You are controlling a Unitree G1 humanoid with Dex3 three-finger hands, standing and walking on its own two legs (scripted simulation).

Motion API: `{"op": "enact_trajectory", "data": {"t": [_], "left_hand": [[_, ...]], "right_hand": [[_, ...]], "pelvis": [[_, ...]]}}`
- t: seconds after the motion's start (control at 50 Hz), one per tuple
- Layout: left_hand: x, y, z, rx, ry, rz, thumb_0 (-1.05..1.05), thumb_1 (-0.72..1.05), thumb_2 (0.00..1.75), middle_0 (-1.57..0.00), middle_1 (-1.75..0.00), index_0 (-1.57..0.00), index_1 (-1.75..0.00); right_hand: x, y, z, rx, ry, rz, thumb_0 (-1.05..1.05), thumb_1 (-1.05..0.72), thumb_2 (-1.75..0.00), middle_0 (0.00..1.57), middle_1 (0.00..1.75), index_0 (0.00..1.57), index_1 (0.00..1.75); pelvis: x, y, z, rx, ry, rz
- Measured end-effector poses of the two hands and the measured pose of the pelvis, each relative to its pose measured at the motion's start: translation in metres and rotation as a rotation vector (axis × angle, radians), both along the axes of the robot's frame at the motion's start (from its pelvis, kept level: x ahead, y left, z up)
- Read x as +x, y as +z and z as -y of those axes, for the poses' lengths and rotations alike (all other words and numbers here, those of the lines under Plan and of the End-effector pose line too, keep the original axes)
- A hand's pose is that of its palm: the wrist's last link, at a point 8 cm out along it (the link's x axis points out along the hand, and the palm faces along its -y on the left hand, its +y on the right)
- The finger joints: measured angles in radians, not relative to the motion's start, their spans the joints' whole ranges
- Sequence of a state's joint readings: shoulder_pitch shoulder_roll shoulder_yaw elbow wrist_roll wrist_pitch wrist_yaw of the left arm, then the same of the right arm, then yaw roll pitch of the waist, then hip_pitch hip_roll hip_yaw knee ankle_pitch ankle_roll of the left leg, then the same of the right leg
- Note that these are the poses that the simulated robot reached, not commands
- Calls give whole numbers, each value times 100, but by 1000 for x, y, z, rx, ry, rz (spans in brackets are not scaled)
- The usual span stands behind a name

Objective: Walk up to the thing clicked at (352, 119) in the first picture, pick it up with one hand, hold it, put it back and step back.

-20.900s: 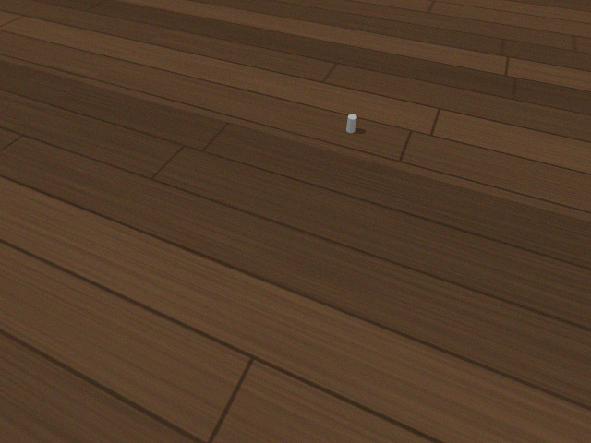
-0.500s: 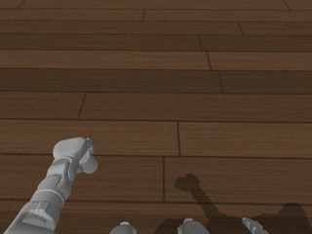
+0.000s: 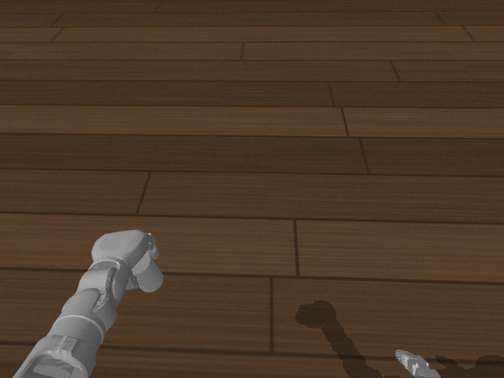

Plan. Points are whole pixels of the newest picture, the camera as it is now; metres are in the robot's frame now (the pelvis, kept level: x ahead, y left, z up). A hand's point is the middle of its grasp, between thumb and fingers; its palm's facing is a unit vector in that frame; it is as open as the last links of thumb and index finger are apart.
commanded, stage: hold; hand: left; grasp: from above
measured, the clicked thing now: (144, 271) +0.33 +0.22 -0.10
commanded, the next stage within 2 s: crouch in 1.48 s
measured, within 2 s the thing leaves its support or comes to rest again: neither
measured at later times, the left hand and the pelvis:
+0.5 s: hand (131, 289) +0.27 +0.21 -0.03, palm faces -0.45 -0.06 -0.89, open 7.6 cm; pelvis -0.03 -0.01 +0.01, yaw +0 degrees
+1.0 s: hand (119, 292) +0.26 +0.22 -0.01, palm faces -0.44 -0.06 -0.90, open 7.6 cm; pelvis -0.03 -0.01 +0.01, yaw +0 degrees
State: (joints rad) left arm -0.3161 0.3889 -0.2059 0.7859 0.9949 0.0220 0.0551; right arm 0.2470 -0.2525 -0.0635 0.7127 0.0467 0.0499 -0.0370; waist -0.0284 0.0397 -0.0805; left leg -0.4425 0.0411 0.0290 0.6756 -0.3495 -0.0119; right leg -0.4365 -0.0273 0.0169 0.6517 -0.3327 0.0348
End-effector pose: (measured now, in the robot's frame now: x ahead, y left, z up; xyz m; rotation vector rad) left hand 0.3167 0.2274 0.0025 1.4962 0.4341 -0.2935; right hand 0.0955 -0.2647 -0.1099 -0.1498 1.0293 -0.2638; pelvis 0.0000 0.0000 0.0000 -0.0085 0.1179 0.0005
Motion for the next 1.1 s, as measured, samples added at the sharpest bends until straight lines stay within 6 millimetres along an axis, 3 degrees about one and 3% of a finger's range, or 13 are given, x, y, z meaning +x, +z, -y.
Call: {"op": "enact_trajectory", "data": {"t": [0.66,0.96,1.1], "left_hand": [[-51,25,19,-16,-30,3,12,42,22,-99,-53,-84,-38],[-53,41,9,-9,-22,20,11,42,23,-97,-54,-83,-38],[-53,39,6,-16,-36,-11,11,43,23,-96,-56,-83,-38]], "right_hand": [[0,15,5,13,47,87,1,-91,-90,20,30,20,30],[8,20,-8,24,61,125,1,-92,-90,20,30,20,30],[14,22,-13,25,69,135,1,-92,-90,20,30,21,30]], "pelvis": [[-34,11,13,16,-2,98],[-36,13,8,14,-5,120],[-33,14,5,14,-7,120]]}}
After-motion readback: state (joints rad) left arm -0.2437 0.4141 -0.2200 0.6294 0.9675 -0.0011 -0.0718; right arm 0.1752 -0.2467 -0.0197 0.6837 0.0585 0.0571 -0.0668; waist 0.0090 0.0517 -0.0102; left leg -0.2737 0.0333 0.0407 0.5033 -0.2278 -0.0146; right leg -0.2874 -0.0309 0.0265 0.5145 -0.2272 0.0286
